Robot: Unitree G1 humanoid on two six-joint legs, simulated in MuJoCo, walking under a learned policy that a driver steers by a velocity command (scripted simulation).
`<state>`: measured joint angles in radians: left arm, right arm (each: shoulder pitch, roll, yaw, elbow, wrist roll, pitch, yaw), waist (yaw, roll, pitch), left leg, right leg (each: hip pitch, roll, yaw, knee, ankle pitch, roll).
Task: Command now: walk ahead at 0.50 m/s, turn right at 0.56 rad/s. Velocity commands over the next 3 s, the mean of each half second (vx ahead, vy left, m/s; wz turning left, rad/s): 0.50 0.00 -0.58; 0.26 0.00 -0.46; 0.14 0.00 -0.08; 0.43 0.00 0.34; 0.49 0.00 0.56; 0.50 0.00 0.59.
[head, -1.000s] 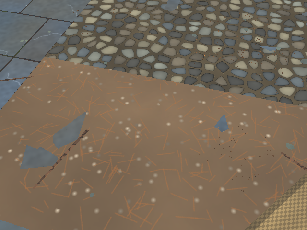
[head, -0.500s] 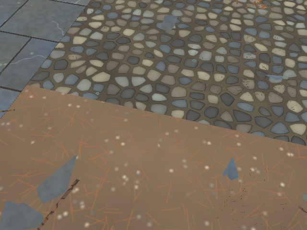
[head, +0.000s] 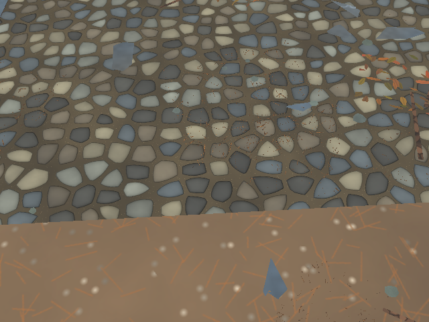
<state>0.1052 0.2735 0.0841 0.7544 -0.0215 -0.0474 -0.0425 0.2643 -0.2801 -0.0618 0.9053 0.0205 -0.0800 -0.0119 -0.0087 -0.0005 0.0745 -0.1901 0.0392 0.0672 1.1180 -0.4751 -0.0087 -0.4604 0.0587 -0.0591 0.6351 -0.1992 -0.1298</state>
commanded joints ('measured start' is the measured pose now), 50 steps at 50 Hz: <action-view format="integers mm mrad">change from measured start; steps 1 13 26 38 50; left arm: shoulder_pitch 191 232 169 20 16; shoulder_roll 141 164 156 53 133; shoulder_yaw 40 39 20 1 2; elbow -15 -22 -96 -189 -174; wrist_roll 4 -3 2 9 30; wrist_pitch -26 -12 2 32 28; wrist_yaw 8 57 60 12 27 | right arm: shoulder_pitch -101 -329 -46 -78 -52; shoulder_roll -118 -59 -92 -169 -140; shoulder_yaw -14 -6 -28 -50 -13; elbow -148 -240 -196 -139 -126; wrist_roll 23 -18 -31 -5 -15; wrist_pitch -86 -37 -31 5 78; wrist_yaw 14 17 21 -6 -4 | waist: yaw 68 84 -46 -27 -8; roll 11 -82 65 92 -82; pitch -174 -63 -104 -104 -223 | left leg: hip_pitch -588 -314 199 84 -297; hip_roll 38 -22 267 193 62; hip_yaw -165 -103 -466 44 -111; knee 177 -553 -858 -854 -33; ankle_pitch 71 583 199 836 -53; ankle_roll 39 -54 189 167 -58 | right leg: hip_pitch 597 215 -285 -45 264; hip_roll -312 -139 -121 -117 -297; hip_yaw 578 317 203 55 326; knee -360 -391 622 60 -274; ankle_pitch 57 184 -176 184 455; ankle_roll -219 -86 115 132 -129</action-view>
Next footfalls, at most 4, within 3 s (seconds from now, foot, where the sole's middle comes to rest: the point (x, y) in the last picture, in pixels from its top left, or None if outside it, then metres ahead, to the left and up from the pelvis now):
0.42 left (192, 320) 0.44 0.10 -0.75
0.88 right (296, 295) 0.51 -0.21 -0.75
1.22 left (219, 267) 0.60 0.02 -0.75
1.94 left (264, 182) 0.92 -0.15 -0.75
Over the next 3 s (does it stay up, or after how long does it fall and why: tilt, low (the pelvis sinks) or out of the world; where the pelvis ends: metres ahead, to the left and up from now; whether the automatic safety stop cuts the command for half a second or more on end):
stays up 1.29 -0.21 0.00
